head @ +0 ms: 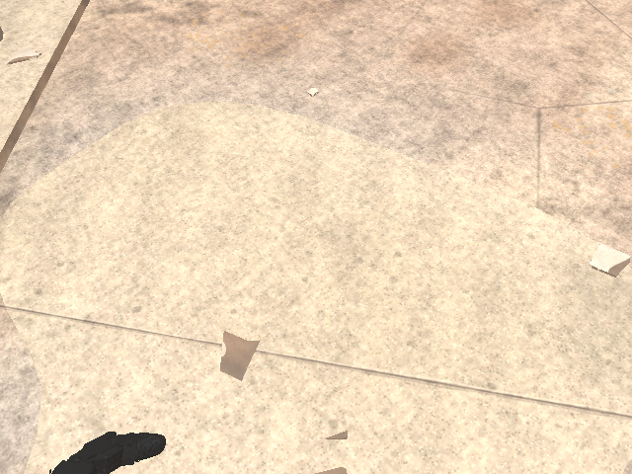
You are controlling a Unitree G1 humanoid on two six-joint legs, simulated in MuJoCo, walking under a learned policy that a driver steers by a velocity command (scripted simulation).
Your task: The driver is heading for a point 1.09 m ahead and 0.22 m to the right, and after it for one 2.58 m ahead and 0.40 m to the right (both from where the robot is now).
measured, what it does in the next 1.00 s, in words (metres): walks ahead: right foot, then left foot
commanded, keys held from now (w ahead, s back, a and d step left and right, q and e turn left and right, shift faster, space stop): w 0.70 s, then w+e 0.30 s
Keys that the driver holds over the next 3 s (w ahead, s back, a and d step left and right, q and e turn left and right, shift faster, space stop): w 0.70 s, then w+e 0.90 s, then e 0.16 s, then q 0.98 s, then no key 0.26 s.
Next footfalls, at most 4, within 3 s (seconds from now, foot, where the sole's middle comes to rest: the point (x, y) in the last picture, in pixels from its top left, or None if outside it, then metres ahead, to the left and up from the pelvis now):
0.02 right None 0.19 -0.11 -0.76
0.54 left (247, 471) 0.48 0.13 -0.76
1.10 right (351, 334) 0.77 -0.11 -0.76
1.58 left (295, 230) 1.10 0.00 -0.76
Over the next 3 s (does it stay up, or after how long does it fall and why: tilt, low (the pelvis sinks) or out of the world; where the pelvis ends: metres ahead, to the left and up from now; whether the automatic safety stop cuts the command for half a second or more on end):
stays up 1.08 -0.13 0.02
